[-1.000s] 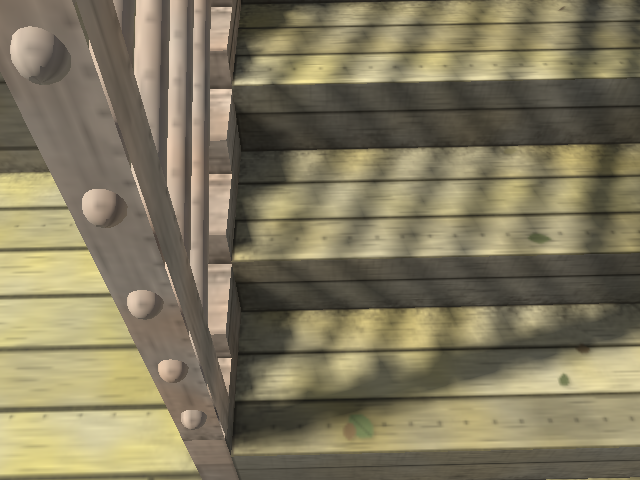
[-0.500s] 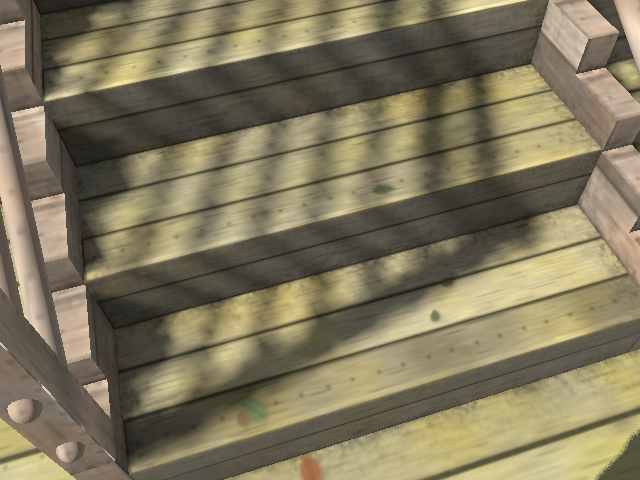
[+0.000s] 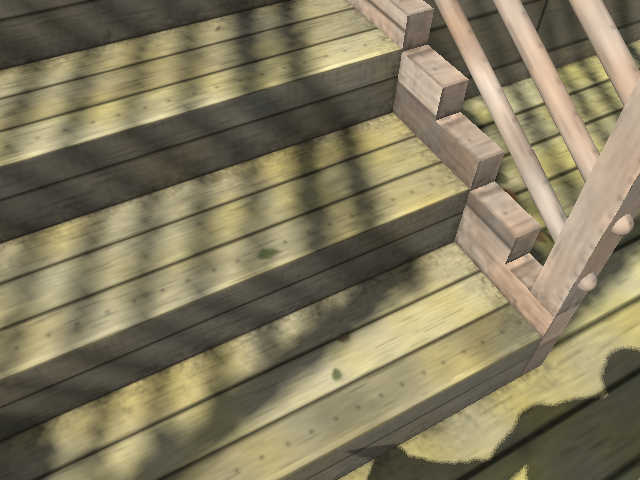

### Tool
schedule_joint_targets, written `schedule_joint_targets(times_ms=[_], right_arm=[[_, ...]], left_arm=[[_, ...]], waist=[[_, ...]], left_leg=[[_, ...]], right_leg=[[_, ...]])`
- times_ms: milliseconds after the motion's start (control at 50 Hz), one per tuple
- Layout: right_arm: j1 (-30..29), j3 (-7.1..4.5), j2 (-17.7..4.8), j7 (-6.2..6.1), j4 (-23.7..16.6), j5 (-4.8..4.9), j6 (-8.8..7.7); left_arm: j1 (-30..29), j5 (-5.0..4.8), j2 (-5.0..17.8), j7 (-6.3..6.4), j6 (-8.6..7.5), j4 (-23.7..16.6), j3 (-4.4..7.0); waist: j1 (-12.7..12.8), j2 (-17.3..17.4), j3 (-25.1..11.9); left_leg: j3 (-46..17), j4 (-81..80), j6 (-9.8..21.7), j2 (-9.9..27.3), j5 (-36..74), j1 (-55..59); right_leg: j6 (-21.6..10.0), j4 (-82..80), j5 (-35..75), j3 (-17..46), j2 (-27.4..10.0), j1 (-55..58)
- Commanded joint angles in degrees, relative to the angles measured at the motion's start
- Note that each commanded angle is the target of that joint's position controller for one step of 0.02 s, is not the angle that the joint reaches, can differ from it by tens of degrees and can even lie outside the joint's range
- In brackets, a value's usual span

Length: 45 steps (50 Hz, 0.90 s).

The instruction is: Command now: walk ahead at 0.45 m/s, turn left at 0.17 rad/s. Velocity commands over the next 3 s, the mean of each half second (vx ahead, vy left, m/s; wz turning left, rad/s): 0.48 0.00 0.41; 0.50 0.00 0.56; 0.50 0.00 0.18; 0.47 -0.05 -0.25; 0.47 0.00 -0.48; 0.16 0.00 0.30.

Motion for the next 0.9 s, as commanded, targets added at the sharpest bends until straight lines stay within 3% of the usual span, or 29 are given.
schedule_joint_targets(times_ms=[20, 40, 60, 80, 100, 120, 160, 200, 280, 340, 360, 380, 420, 460, 480, 500, 520, 540, 560, 580, 600, 620, 660, 700, 740, 800, 860, 880, 900], right_arm=[[-1.28, -3.13, -12.44, 0.04, -2.84, 0.22, -0.8], [-2.91, -3.12, -11.87, 0.17, -3.32, 0.64, -0.68], [-3.89, -2.59, -9.98, 0.49, -3.75, 0.9, -0.8], [-6.86, -1.89, -7.79, 0.55, -6.13, 1.52, -0.85], [-3.68, -0.35, -0.93, 0.42, -8.12, 2.39, -0.41], [-4.03, -1.47, -6.14, -0.1, -6.3, 0.69, 0.84], [-5.81, -1.47, -5.04, 0.92, -5.34, 0.08, 1.31], [-6.94, -1.26, -3.8, 1.6, -5.41, -0.49, 2.19], [-12.14, -1.12, -3.32, 2.4, -7.86, -1.36, 3.31], [-17.28, -0.71, -2.86, 2.96, -10.27, -1.09, 3.21], [-15.65, -0.36, -2.04, 2.72, -9.93, -0.8, 3.55], [-17.32, -0.5, -2.6, 2.9, -11.27, -1.07, 3.69], [-16.8, -0.89, -3.4, 2.27, -11.99, -1.27, 4.19], [-10.65, -1.93, -5.79, 1.07, -11.34, -1.81, 4.28], [-4.79, -2.22, -5.65, 0.12, -10.45, -2.22, 4.03], [0.2, -2.66, -5.43, -0.37, -9.23, -2.09, 3.26], [3.24, -4.01, -9.85, -0.81, -7.32, -2.39, 2.63], [-2.42, -4.68, -15.55, -0.89, -8.66, -1.6, 2.57], [-1.21, -5.13, -16.21, -0.41, -11.41, 0.77, 3.14], [-4.13, -4.83, -15.22, -0.74, -11.87, 0.81, 3.94], [-8.55, -3.74, -11.32, -0.72, -12.59, 1.43, 4.42], [-10.93, -3.2, -10.39, -0.51, -12.5, 1.27, 4.26], [-10.66, -2.38, -9.73, -1.11, -11.87, 0.44, 2.96], [-4.97, -2.68, -11.84, -0.57, -9.49, -0.56, 1.19], [0.0, -2.4, -11.45, -0.72, -6.58, -0.09, 0.63], [5.07, -1.43, -10.08, -1.28, -3.85, -0.33, 0.52], [4.93, -1.42, -10.94, -2.76, -3.32, 0.25, 1.27], [3.59, -1.93, -12.39, -3.81, -4.9, 1.01, 1.65], [2.74, -2.21, -12.21, -4.03, -5.19, 0.69, 2.42]], left_arm=[[-6.15, -0.74, 3.44, 1.22, -2.0, -5.86, 0.49], [-1.55, -0.67, 3.75, 1.8, -2.45, -4.45, 0.78], [5.13, 0.61, 5.61, 2.46, -3.04, -2.01, 1.69], [13.98, 2.07, 9.28, 3.29, -3.88, -1.14, 2.66], [19.18, 2.36, 17.32, 3.72, -3.41, 0.25, 4.48], [18.74, 1.5, 14.58, 3.51, -2.92, 0.76, 4.38], [8.02, 0.61, 5.54, 2.84, -3.39, -1.95, 1.77], [6.93, 0.07, 3.17, 3.31, -4.63, -1.66, 0.79], [10.03, -0.46, 3.93, 3.48, -6.85, -0.25, 0.98], [10.67, -0.51, 3.24, 3.5, -6.26, -0.08, 0.56], [11.9, 0.0, 2.21, 3.34, -5.73, 0.41, 0.29], [11.12, -0.58, 2.46, 3.16, -5.9, 0.08, -0.05], [9.2, -0.71, 3.4, 2.54, -6.35, -0.82, -0.34], [6.63, -1.7, 7.41, 2.49, -6.55, -2.16, 0.62], [4.73, -2.38, 8.48, 2.63, -5.73, -2.8, 1.22], [2.12, -3.24, 9.21, 2.62, -4.83, -3.51, 1.53], [-2.02, -2.88, 5.94, 2.48, -4.56, -5.14, 1.03], [4.96, -0.78, -3.28, 2.84, -5.0, -7.11, -1.52], [11.45, 1.12, -1.13, 2.41, -4.53, -8.41, -1.09], [8.28, 1.58, 0.37, 2.56, -4.12, -9.89, -0.72], [3.69, 2.69, 1.79, 2.0, -3.76, -11.46, -0.39], [1.46, 2.98, 1.28, 2.01, -3.14, -12.32, -0.42], [2.89, 1.83, 0.1, 1.99, -0.1, -14.16, -0.6], [-1.67, 1.29, -4.48, 3.32, 0.89, -17.49, -2.02], [-7.35, 1.71, -5.43, 4.46, 0.82, -22.22, -2.84], [-16.93, 2.02, -7.08, 4.05, 0.29, -27.92, -4.37], [-25.24, 1.94, -7.56, 3.12, 0.54, -34.24, -5.64], [-24.55, 2.17, -8.08, 2.68, 1.26, -35.31, -6.02], [-24.6, 1.57, -8.45, 2.62, 1.73, -35.7, -6.24]], waist=[[2.31, 10.83, 4.61], [4.93, 9.93, 2.5], [7.47, 7.73, -2.62], [12.06, 2.82, -9.97], [11.27, -12.8, -14.05], [10.56, -5.88, -10.6], [5.94, -3.52, -1.44], [4.5, -4.25, 0.52], [3.94, -2.08, -0.14], [4.53, -2.9, 0.95], [3.97, -5.0, -2.26], [3.56, -5.14, -0.97], [1.56, -5.12, -1.09], [-1.93, -5.2, -6.02], [-4.74, -5.12, -8.83], [-8.64, -1.36, -10.23], [-11.24, 7.63, -4.81], [-0.34, 15.78, -0.03], [0.69, 8.32, -11.04], [1.8, 7.07, -7.02], [3.32, 2.19, 0.28], [4.53, 0.78, 2.81], [6.4, 3.46, 2.93], [3.94, 6.67, -0.4], [2.97, 5.3, 0.61], [0.29, 5.41, 2.44], [-1.35, 3.72, 3.09], [-1.1, 4.23, -0.01], [-0.7, 5.6, -3.3]], left_leg=[[-10.78, 2.14, 9.84, 12.16, 19.88, -8.62], [-10.43, 6.32, 8.82, 11.2, 22.56, -10.14], [-7.43, 14.63, 7.28, 7.41, 27.28, -12.86], [-5.28, 27.55, 4.98, 3.87, 16.38, -21.51], [1.06, 42.46, 2.75, -3.61, -11.63, -38.44], [-3.09, 51.07, 3.96, -0.25, -14.08, -40.06], [-3.74, 52.71, 4.87, 4.11, -5.15, -38.46], [-2.76, 51.46, 3.83, 5.29, -1.26, -36.17], [-0.96, 50.36, 2.51, 5.33, 4.03, -40.24], [0.36, 42.54, 1.88, 5.23, 7.38, -40.56], [3.29, 46.61, 3.0, 4.0, 6.77, -35.88], [3.78, 44.74, 3.62, 4.05, 7.56, -33.83], [7.16, 43.42, 5.58, 1.23, 4.03, -26.37], [8.52, 39.05, 6.45, -2.29, 2.25, -18.0], [8.16, 33.77, 7.19, -2.45, 2.02, -13.11], [10.06, 20.41, 6.99, -4.57, 10.79, -4.84], [3.96, 10.44, 7.86, -2.5, 16.35, 0.0], [-19.16, 17.01, 10.39, 11.56, 47.51, 0.44], [-29.89, 9.89, 19.84, 18.9, 47.09, 2.21], [-32.58, 4.42, 24.05, 20.46, 19.48, -3.51], [-31.01, 2.14, 22.04, 17.14, 1.66, -10.64], [-27.65, 2.2, 19.72, 14.04, -1.79, -15.24], [-20.32, 4.95, 17.57, 9.88, 12.56, -23.17], [-22.93, 5.41, 18.71, 11.73, 20.3, -16.18], [-24.34, 5.31, 16.52, 11.7, 7.73, -9.91], [-25.1, 3.19, 14.7, 10.96, -4.39, -3.54], [-23.31, -6.2, 14.39, 8.27, -1.83, -8.85], [-23.49, -12.24, 15.76, 9.88, 12.42, -10.94], [-19.63, -13.09, 14.96, 9.7, 23.78, -8.86]], right_leg=[[-1.18, -7.93, -1.68, -3.86, 3.14, 6.15], [-1.71, -12.71, 1.45, -3.97, 3.91, 12.86], [-2.43, -15.86, 2.19, -2.83, 3.32, 23.65], [-4.36, -18.23, -2.46, 7.89, -7.66, 37.04], [-9.14, -23.86, -8.96, 27.48, -22.31, 47.19], [-10.56, -26.19, -16.13, 32.69, -22.95, 38.85], [-8.21, -29.26, -13.45, 18.31, -16.64, 26.2], [-7.63, -31.02, -0.07, 9.16, -13.67, 21.88], [-9.52, -29.56, 19.15, 0.65, -14.09, 23.48], [-9.72, -28.39, 23.46, -4.9, -13.04, 22.61], [-9.9, -25.3, 26.0, -7.28, -13.17, 22.24], [-9.74, -24.15, 28.65, -9.37, -12.93, 18.69], [-8.98, -18.54, 46.15, -11.42, -13.34, 15.49], [-7.75, -6.55, 63.16, -13.09, -13.02, 16.57], [-7.37, 3.08, 61.44, -12.8, -13.89, 16.73], [-5.9, 15.79, 49.56, -13.67, -11.69, 12.91], [-3.97, 37.15, 9.76, -12.16, -5.19, -0.36], [-1.57, 58.74, -14.6, -6.42, -0.26, -20.02], [-0.47, 59.39, -8.76, 2.15, -0.81, -19.39], [1.74, 59.65, -7.96, 1.6, -0.7, -22.89], [2.61, 59.85, -7.07, 1.44, -2.44, -27.68], [2.69, 60.51, -6.43, 0.94, -3.63, -29.49], [2.98, 64.94, -3.74, -0.42, -2.62, -27.07], [0.52, 86.89, -10.33, -3.63, 0.61, -38.22], [-2.05, 90.51, -15.02, 0.07, -1.24, -50.08], [-3.44, 91.3, -20.86, -0.09, -1.43, -61.79], [-1.95, 67.98, -18.19, -3.69, -2.04, -52.75], [-1.85, 58.86, -17.81, -5.1, -1.95, -40.99], [-2.27, 51.3, -18.47, -5.91, -1.78, -32.24]])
